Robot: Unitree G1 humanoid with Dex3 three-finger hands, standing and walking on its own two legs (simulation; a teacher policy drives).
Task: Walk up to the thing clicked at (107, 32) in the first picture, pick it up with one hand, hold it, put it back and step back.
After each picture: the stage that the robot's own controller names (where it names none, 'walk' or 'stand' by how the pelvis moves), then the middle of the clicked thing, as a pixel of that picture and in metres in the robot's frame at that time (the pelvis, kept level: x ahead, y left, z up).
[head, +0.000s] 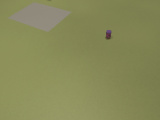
stand; (108, 34) +1.64 -0.32 -0.72
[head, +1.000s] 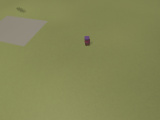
walk; (87, 41) +1.52 +0.06 -0.70
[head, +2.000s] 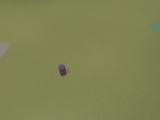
walk; (62, 70) +0.99 +0.28 -0.72
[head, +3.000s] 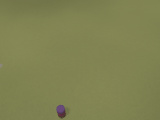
walk; (61, 111) +0.56 +0.22 -0.70
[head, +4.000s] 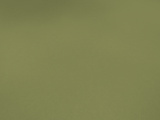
stand; out of the picture +0.37 +0.20 -0.71
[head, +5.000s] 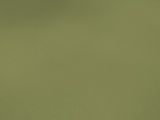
stand; out of the picture +0.36 +0.21 -0.73
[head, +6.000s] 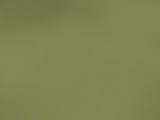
stand; out of the picture +0.35 +0.22 -0.73
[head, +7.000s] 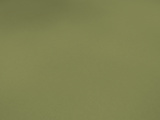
stand; out of the picture +0.35 +0.22 -0.73
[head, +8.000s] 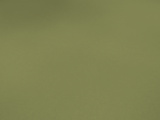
stand; out of the picture +0.34 +0.22 -0.73
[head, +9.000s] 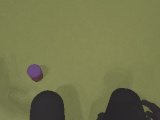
go down; (35, 73) +0.44 +0.22 -0.38
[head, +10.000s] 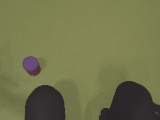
go down; (32, 66) +0.44 +0.22 -0.31
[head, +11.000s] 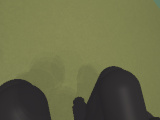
close in; out of the picture +0.43 +0.26 -0.23
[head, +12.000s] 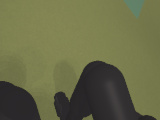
close; out of the picture +0.43 +0.27 -0.23
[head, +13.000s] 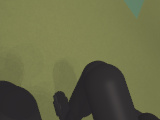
lift; out of the picture +0.41 +0.27 -0.23
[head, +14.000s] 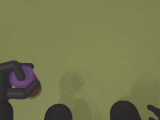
lift; (27, 83) +0.34 +0.20 -0.03
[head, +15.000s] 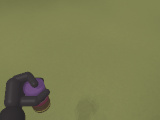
hold; (38, 96) +0.33 +0.18 -0.01
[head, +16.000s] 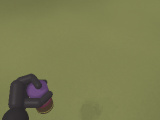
hold; (41, 97) +0.33 +0.17 -0.01
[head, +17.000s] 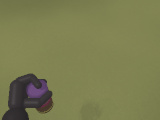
hold; (41, 97) +0.33 +0.17 +0.00
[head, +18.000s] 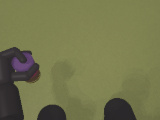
crouch; (27, 68) +0.42 +0.20 -0.08
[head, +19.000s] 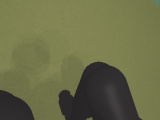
lower; out of the picture +0.44 +0.27 -0.23
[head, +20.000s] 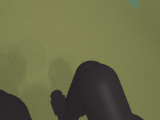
lower; out of the picture +0.44 +0.28 -0.23
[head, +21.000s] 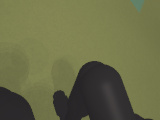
lower; out of the picture +0.43 +0.28 -0.23
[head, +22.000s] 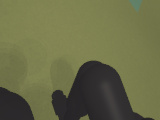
lower; out of the picture +0.44 +0.28 -0.23
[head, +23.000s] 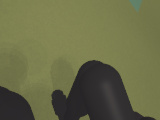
loosen; out of the picture +0.44 +0.28 -0.23
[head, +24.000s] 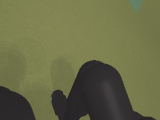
withdraw; out of the picture +0.43 +0.28 -0.23
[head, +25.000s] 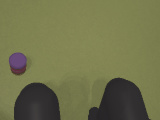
walk; (18, 64) +0.44 +0.23 -0.27
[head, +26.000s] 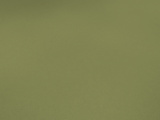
stand; out of the picture +0.38 +0.19 -0.64
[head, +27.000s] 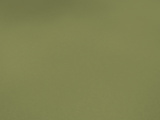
stand; out of the picture +0.40 +0.20 -0.66
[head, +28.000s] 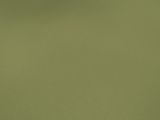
stand; out of the picture +0.39 +0.19 -0.66
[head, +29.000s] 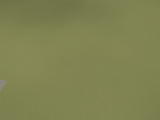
stand; out of the picture +0.40 +0.18 -0.72
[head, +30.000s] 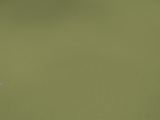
stand; out of the picture +0.38 +0.20 -0.73
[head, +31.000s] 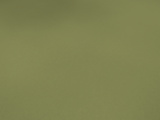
walk; out of the picture +0.37 +0.21 -0.73
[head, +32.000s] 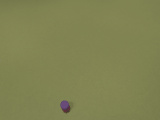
walk; (65, 107) +0.50 +0.21 -0.71
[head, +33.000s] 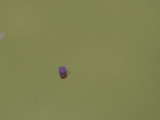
walk; (62, 72) +0.80 +0.18 -0.70
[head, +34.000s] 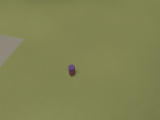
stand; (71, 70) +1.01 +0.16 -0.70
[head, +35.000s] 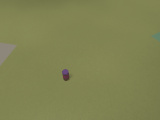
stand; (65, 75) +1.00 +0.20 -0.73
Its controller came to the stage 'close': yes
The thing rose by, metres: 0.71
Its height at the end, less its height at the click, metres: +0.00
